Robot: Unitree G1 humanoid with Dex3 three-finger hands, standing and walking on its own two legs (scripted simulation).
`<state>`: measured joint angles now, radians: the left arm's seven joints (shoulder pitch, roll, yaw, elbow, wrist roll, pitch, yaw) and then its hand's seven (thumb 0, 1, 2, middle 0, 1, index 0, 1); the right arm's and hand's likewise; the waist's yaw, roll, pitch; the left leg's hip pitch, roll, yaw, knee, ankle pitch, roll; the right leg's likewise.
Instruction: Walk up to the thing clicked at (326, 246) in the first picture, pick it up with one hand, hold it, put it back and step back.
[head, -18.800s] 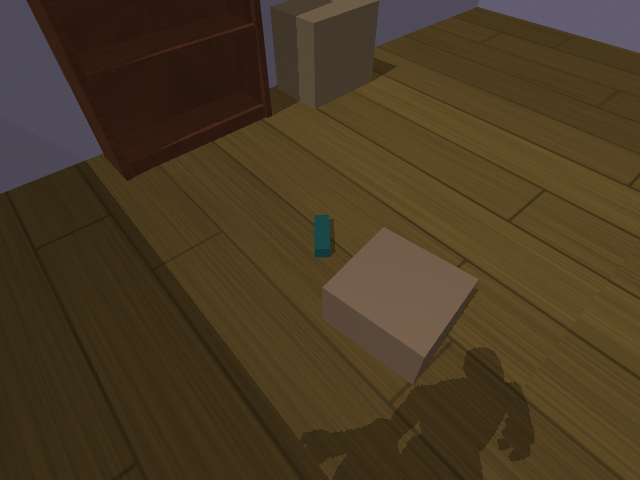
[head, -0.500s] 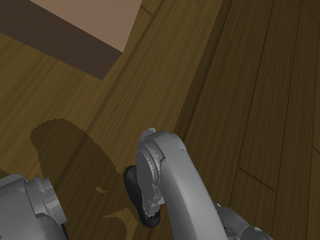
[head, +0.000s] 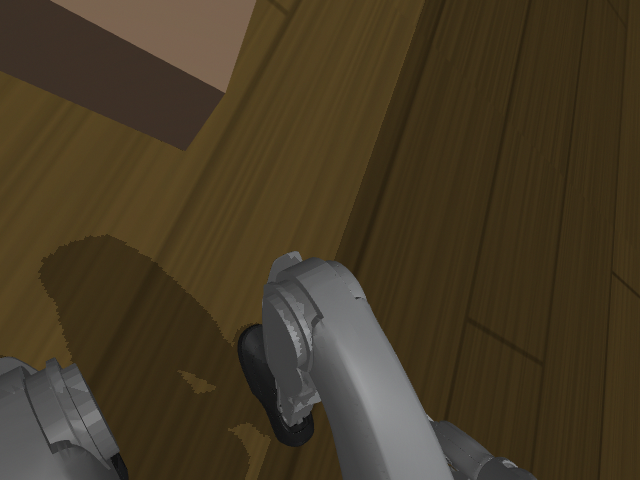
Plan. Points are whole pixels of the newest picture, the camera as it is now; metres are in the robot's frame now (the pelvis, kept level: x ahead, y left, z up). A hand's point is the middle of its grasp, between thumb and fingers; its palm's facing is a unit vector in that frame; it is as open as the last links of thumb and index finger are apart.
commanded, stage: close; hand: left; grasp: from above
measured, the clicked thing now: out of the picture +0.45 +0.35 -0.28
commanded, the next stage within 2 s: settle in 1.62 s
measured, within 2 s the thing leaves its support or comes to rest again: neither
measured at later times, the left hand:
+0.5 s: hand out of the picture +0.43 +0.34 -0.26, palm faces -0.49 -0.15 -0.86, open 13.0 cm
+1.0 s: hand out of the picture +0.43 +0.34 -0.26, palm faces -0.46 -0.13 -0.88, open 11.1 cm
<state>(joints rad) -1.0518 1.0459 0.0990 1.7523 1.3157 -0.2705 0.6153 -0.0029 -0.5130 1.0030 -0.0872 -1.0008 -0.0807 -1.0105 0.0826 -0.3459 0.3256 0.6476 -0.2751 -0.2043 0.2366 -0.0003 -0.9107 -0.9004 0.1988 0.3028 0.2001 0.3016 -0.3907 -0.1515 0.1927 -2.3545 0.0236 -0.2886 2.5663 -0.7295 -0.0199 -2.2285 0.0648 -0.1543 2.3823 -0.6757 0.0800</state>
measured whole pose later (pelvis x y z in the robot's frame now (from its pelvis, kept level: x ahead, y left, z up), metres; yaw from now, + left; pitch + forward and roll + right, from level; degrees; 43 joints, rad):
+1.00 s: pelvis +0.00 +0.00 +0.00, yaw -1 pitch +27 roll -15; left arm -1.08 1.08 0.08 1.75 1.30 -0.25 0.61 0.00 -0.04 0.68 -0.37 -0.85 -0.40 -0.81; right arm 0.07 -0.35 0.35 0.62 -0.27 -0.21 0.22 0.00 -0.90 -0.89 0.20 0.30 0.20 0.30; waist -0.40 -0.16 0.21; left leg -2.35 0.03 -0.29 2.55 -0.72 -0.01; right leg -2.22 0.07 -0.16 2.36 -0.66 0.08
